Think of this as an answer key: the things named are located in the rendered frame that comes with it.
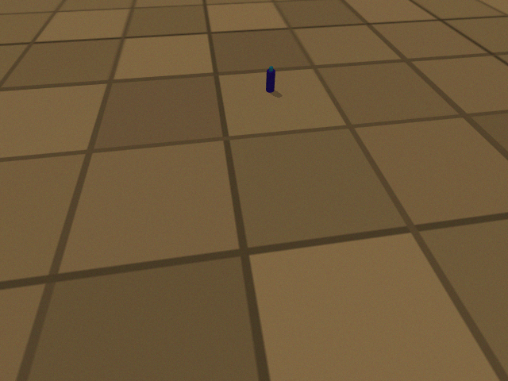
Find bottle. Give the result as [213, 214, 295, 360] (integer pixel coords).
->
[266, 66, 275, 93]

